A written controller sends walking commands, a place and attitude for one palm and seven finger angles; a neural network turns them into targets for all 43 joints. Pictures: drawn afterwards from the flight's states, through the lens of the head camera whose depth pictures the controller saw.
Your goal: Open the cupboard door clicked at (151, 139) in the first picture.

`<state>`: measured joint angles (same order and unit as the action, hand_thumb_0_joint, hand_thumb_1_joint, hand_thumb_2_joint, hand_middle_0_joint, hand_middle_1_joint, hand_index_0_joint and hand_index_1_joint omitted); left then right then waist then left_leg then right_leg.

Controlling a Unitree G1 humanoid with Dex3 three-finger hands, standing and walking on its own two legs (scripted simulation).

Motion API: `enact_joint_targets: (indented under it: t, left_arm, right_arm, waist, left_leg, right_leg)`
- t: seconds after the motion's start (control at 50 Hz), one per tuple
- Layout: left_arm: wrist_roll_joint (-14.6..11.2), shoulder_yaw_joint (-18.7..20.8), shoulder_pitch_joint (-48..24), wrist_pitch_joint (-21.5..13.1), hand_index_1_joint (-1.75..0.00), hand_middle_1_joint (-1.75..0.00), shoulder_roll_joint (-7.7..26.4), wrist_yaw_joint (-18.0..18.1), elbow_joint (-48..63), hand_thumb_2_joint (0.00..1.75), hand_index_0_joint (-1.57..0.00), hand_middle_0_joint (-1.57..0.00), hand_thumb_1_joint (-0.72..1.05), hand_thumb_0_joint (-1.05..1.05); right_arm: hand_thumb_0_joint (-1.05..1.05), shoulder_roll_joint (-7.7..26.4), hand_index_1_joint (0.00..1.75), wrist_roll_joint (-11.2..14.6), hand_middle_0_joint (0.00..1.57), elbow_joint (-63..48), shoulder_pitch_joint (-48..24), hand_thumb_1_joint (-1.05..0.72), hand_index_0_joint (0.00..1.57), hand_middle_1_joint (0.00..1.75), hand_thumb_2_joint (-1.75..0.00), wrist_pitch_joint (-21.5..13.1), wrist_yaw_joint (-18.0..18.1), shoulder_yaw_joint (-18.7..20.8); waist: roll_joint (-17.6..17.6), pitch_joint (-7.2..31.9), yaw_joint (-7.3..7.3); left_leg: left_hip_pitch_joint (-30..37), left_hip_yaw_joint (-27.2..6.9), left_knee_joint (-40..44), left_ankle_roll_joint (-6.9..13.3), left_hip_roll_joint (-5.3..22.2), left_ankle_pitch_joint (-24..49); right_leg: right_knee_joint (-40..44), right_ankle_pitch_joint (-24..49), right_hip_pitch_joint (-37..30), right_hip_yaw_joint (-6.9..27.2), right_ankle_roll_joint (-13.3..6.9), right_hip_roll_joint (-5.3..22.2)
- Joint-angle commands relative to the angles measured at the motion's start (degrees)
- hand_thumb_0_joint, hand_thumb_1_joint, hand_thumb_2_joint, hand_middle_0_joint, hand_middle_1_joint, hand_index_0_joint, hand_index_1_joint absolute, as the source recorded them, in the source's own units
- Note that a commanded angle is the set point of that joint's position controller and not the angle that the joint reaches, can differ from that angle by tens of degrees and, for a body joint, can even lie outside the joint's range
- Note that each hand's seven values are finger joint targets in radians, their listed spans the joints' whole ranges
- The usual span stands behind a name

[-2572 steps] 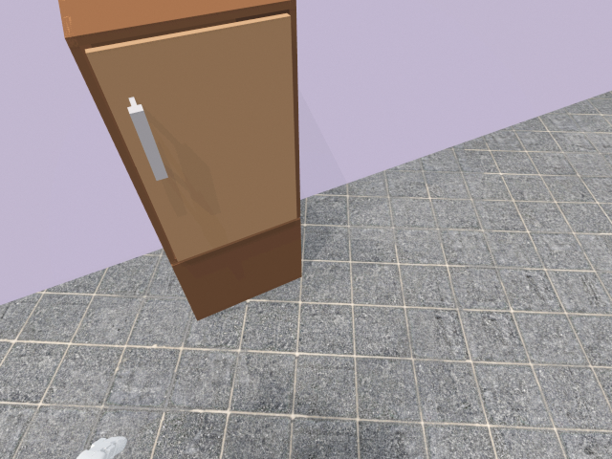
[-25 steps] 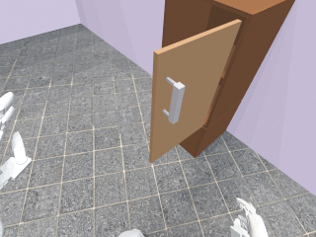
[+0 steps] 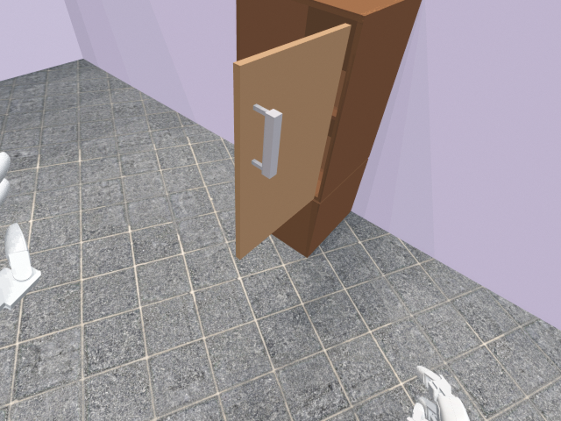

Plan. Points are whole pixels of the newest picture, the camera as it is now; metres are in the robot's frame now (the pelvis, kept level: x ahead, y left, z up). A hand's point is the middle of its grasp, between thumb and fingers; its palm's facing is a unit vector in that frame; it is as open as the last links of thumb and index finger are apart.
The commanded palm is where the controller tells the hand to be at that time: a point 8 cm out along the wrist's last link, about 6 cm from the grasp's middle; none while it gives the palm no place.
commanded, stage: stop stepping back and stand still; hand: left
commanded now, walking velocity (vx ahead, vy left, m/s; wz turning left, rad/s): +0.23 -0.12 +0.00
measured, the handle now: (263, 141) +0.66 +0.08 +0.05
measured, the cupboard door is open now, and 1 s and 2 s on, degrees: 88 88 88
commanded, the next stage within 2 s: let the arm hang, fingers relaxed in 1.36 s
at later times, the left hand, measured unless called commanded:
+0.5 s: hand out of the picture +0.05 +0.27 +0.18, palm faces +0.53 -0.77 -0.36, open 7.4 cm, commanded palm -0.01 +0.31 +0.19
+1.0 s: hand out of the picture +0.06 +0.21 +0.18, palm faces +0.46 -0.72 -0.53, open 7.4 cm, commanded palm -0.01 +0.26 +0.19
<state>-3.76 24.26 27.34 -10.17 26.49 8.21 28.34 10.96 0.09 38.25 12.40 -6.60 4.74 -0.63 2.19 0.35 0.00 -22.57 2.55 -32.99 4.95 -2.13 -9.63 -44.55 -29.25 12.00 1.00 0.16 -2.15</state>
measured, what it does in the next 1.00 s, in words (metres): walks backwards: right foot, then left foot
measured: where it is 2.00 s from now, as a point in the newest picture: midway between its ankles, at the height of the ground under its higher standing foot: outside the picture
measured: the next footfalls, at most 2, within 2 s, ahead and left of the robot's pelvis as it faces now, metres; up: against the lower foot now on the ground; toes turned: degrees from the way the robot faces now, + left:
right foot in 0.22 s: -0.08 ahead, -0.08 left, +0.00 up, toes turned -2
left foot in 0.50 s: -0.11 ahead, +0.17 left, +0.00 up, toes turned +8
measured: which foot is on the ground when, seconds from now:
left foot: down 0.00-0.20, up 0.22-0.48, down 0.50-0.74, up 0.76-1.00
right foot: up 0.00-0.20, down 0.22-1.00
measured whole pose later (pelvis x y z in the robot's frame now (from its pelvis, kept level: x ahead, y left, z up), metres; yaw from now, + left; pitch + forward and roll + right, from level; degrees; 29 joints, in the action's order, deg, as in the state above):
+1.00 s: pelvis -0.12 -0.05 +0.02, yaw +4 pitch -1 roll +4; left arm -1.4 21.5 32.1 -13.1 21.3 9.4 24.3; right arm 13.3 0.0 38.0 11.7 -5.5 4.7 1.4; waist -0.4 -3.7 0.2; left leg -22.7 4.5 -44.7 0.3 0.7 -15.9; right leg -27.8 -15.1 12.2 -7.1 -6.6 -0.2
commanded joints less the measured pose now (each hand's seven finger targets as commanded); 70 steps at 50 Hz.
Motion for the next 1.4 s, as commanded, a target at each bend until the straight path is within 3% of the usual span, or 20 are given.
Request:
enact_joint_targets:
  t: [0.0,0.08,0.14,0.16,0.18,0.24,0.32,0.44,0.46,0.5,0.54,0.66,0.7,0.72,0.74,0.8,0.88,1.14,1.22,1.38]
  left_arm:
    - [0.5,6.4,-3.1,-3.6,-0.3,-0.3,9.2,1.0,10.2,0.9,-0.2,-0.2,0.9,0.0]
    - [1.2,7.4,9.2,-3.4,-0.3,-0.3,8.4,1.2,18.7,0.9,-0.2,-0.2,0.9,0.0]
    - [1.1,10.0,13.3,-2.7,-0.3,-0.3,10.9,2.0,18.6,0.9,-0.2,-0.2,0.9,0.0]
    - [1.3,8.7,12.9,-2.2,-0.3,-0.3,9.9,1.6,18.1,0.9,-0.2,-0.2,0.9,0.0]
    - [1.3,9.3,10.8,-1.6,-0.3,-0.3,10.9,1.3,17.4,0.9,-0.2,-0.2,0.9,0.0]
    - [0.7,11.2,-3.6,-2.8,-0.3,-0.3,12.3,0.1,13.5,0.9,-0.2,-0.2,0.9,0.0]
    - [1.9,5.1,-3.6,-3.6,-0.3,-0.3,7.4,0.6,1.2,0.9,-0.2,-0.2,0.9,0.0]
    - [3.0,1.6,-6.7,-4.3,-0.3,-0.3,5.6,2.5,8.2,0.9,-0.2,-0.2,0.9,0.0]
    - [2.7,2.4,-6.9,-4.7,-0.3,-0.3,6.0,2.6,10.2,0.9,-0.2,-0.2,0.9,0.0]
    - [3.3,4.5,-8.3,-5.9,-0.3,-0.3,7.5,3.0,15.7,0.9,-0.2,-0.2,0.9,0.0]
    - [3.7,10.5,-7.1,-6.8,-0.3,-0.3,14.7,2.4,16.5,0.9,-0.2,-0.2,0.9,0.0]
    - [2.4,7.2,3.2,-5.1,-0.3,-0.3,6.6,2.1,8.6,0.9,-0.2,-0.2,0.9,0.0]
    - [2.5,6.3,2.3,-4.1,-0.3,-0.3,6.4,2.1,6.2,0.9,-0.2,-0.2,0.9,0.0]
    - [2.5,7.3,1.9,-3.1,-0.3,-0.3,8.3,2.2,5.2,0.9,-0.2,-0.2,0.9,0.0]
    - [2.1,7.0,2.3,-2.8,-0.3,-0.3,8.1,2.2,3.1,0.9,-0.2,-0.2,0.9,0.0]
    - [2.1,6.8,0.6,-5.3,-0.3,-0.3,7.2,1.6,5.1,0.9,-0.2,-0.2,0.9,0.0]
    - [2.2,7.4,-0.6,-7.4,-0.3,-0.3,8.2,2.3,8.0,0.9,-0.2,-0.2,0.9,0.0]
    - [1.4,7.0,5.6,-5.9,-0.3,-0.3,7.5,2.2,7.1,0.9,-0.2,-0.2,0.9,0.0]
    - [1.6,6.1,4.5,-4.7,-0.3,-0.3,7.2,2.0,7.8,0.9,-0.2,-0.2,0.9,0.0]
    - [0.9,6.2,4.6,-3.3,-0.3,-0.3,8.1,2.6,12.5,0.9,-0.2,-0.2,0.9,0.0]
  right_arm:
    - [0.0,7.5,0.3,-0.9,0.2,-9.2,-5.9,-0.9,0.2,0.3,-0.9,-5.9,-0.4,2.0]
    - [0.0,7.4,0.3,-1.3,0.2,-11.9,-6.4,-0.9,0.2,0.3,-0.9,-4.4,-1.5,3.1]
    - [0.0,6.9,0.3,-1.2,0.2,-12.4,-5.9,-0.9,0.2,0.3,-0.9,-3.2,-1.3,3.6]
    - [0.0,6.1,0.3,-1.0,0.2,-11.6,-4.6,-0.9,0.2,0.3,-0.9,-2.4,-1.0,3.6]
    - [0.0,6.3,0.3,-0.4,0.2,-10.6,-4.2,-0.9,0.2,0.3,-0.9,-1.3,-0.7,4.0]
    - [0.0,7.8,0.3,-1.5,0.2,-7.6,-4.5,-0.9,0.2,0.3,-0.9,-0.6,-0.5,3.7]
    - [0.0,7.8,0.3,-0.5,0.2,-7.6,-5.0,-0.9,0.2,0.3,-0.9,-1.8,1.7,3.6]
    - [0.0,7.4,0.3,-1.3,0.2,-8.4,-3.1,-0.9,0.2,0.3,-0.9,-5.8,3.0,2.5]
    - [0.0,8.1,0.3,-1.4,0.2,-9.0,-2.0,-0.9,0.2,0.3,-0.9,-5.7,2.9,2.8]
    - [0.0,9.2,0.3,-1.0,0.2,-10.1,-2.0,-0.9,0.2,0.3,-0.9,-5.3,1.9,3.1]
    - [0.0,7.6,0.3,-1.1,0.2,-7.4,-1.9,-0.9,0.2,0.3,-0.9,-5.2,1.0,3.7]
    - [0.0,8.1,0.3,-0.4,0.2,-9.5,-3.8,-0.9,0.2,0.3,-0.9,-3.7,0.3,3.9]
    - [0.0,7.4,0.3,-0.1,0.2,-9.6,-4.1,-0.9,0.2,0.3,-0.9,-2.7,0.3,4.0]
    - [0.0,6.5,0.3,0.4,0.2,-10.2,-4.9,-0.9,0.2,0.3,-0.9,-2.3,0.1,4.2]
    - [0.0,7.6,0.3,0.4,0.2,-10.5,-5.9,-0.9,0.2,0.3,-0.9,-2.6,0.0,4.1]
    - [0.0,7.1,0.3,-0.1,0.2,-7.7,-4.4,-0.9,0.2,0.3,-0.9,-2.3,-0.9,3.6]
    - [0.0,6.4,0.3,-0.1,0.2,-9.1,-6.8,-0.9,0.2,0.3,-0.9,-1.9,0.1,3.0]
    - [0.0,8.9,0.3,1.8,0.2,-12.7,-6.0,-0.9,0.2,0.3,-0.9,0.0,-0.9,4.4]
    - [0.0,8.0,0.3,1.6,0.2,-12.9,-5.4,-0.9,0.2,0.3,-0.9,0.9,-0.9,3.6]
    - [0.0,7.7,0.3,1.0,0.2,-13.6,-6.1,-0.9,0.2,0.3,-0.9,0.6,-0.5,2.6]
  waist:
    - [-12.3,2.0,0.07]
    - [-21.3,5.9,1.69]
    - [-13.5,6.0,1.89]
    - [-1.5,5.2,1.49]
    - [11.7,3.3,0.58]
    - [6.3,1.5,-2.88]
    - [-1.8,-3.2,-1.17]
    - [3.9,0.8,-0.63]
    - [-1.2,1.5,-1.21]
    - [-20.8,-1.6,-1.43]
    - [-17.4,-1.4,-1.63]
    - [-15.5,-1.9,-0.12]
    - [-2.6,-0.6,0.46]
    - [13.5,0.2,0.63]
    - [13.3,-0.7,0.91]
    - [3.6,2.9,-1.1]
    - [5.2,4.0,-0.49]
    - [-3.5,4.2,0.81]
    - [-2.8,6.7,-0.08]
    - [-5.1,5.5,0.25]
  left_leg:
    - [0.2,-26.1,31.7,-3.4,16.8,-30.5]
    - [-9.4,-9.9,32.7,-8.1,10.3,-31.5]
    - [-12.7,-4.2,20.6,-6.0,7.6,-26.7]
    - [-10.1,1.4,4.4,-6.7,2.7,-20.9]
    - [-7.2,0.7,-19.9,-6.6,0.2,-15.2]
    - [-13.1,-5.8,-43.1,-7.4,3.8,-7.2]
    - [-7.8,-0.6,-24.1,-4.6,6.1,-9.5]
    - [11.0,5.9,9.1,-2.3,2.6,-15.1]
    - [14.0,1.6,13.1,-1.1,5.0,-18.6]
    - [18.6,-24.3,22.4,5.8,22.6,-24.8]
    - [11.2,-22.8,24.1,7.3,23.9,-23.9]
    - [-6.6,-3.9,15.2,1.3,15.4,-26.6]
    - [-10.9,0.3,-2.2,-1.3,10.0,-23.6]
    - [-16.3,3.1,-19.9,-3.4,3.5,-21.7]
    - [-18.1,-1.8,-31.1,-4.0,2.4,-21.0]
    - [-12.0,-4.0,-33.8,-5.7,5.2,-10.3]
    - [-4.6,0.1,-19.2,-5.4,4.1,-6.1]
    - [12.5,-3.8,6.7,-1.9,10.0,13.3]
    - [10.4,-1.1,5.4,-3.3,7.4,12.9]
    - [11.4,-3.5,8.0,-3.2,7.8,6.7]
  right_leg:
    - [-7.6,-0.1,2.8,0.7,0.1,-1.3]
    - [-2.9,1.6,-12.0,-7.2,-1.5,-5.1]
    - [15.1,-1.8,-18.7,-7.4,-3.5,-2.8]
    - [25.5,-2.0,-12.9,-2.6,-5.4,2.7]
    - [33.5,-2.9,2.3,13.6,-9.8,15.9]
    - [39.1,-21.2,20.2,21.7,-13.1,24.8]
    - [35.2,-16.3,16.4,13.1,-8.9,18.0]
    - [26.9,-9.2,6.9,6.0,-6.2,11.9]
    - [19.8,-7.7,8.6,4.3,-4.7,9.6]
    - [-4.3,-1.2,23.8,-6.7,-0.4,1.3]
    - [-16.8,2.9,23.2,-2.4,-0.4,4.0]
    - [7.2,6.6,-4.0,-10.0,-0.2,1.1]
    - [18.5,2.5,-10.0,-1.7,-2.6,3.7]
    - [28.4,-1.9,-9.6,20.7,-7.9,15.5]
    - [31.9,8.7,-6.7,31.7,-10.8,23.8]
    - [27.7,25.2,-4.4,18.5,-7.5,20.2]
    - [26.7,34.7,-4.7,6.3,-4.9,16.7]
    - [22.2,35.2,-4.1,4.1,3.3,10.2]
    - [21.7,46.2,-8.4,4.3,2.0,10.2]
    - [25.1,28.7,-4.9,4.3,0.1,8.8]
